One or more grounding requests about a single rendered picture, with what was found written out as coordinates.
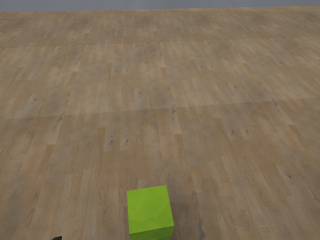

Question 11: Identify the carton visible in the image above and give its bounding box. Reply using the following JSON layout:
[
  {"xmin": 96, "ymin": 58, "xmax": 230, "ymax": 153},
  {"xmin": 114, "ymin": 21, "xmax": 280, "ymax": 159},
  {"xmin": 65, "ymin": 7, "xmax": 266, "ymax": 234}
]
[{"xmin": 127, "ymin": 185, "xmax": 174, "ymax": 240}]

